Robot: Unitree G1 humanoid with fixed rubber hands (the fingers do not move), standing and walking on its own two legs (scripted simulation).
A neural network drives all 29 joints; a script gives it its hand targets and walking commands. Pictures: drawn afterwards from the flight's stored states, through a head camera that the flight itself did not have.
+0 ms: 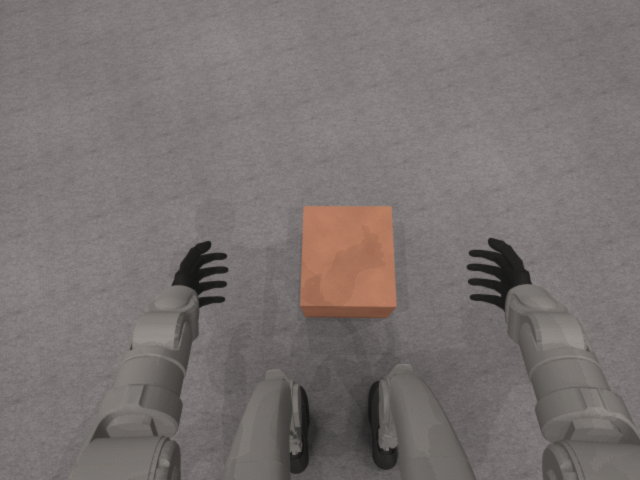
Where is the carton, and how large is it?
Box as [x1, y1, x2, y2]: [300, 206, 396, 317]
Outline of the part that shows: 304,206 300,306 304,315 322,317 387,317 396,306 391,206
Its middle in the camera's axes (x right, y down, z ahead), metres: +0.07 +0.06 +1.06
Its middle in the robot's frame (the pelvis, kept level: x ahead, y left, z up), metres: +0.53 -0.03 -0.60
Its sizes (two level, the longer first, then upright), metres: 0.264 0.231 0.177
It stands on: the floor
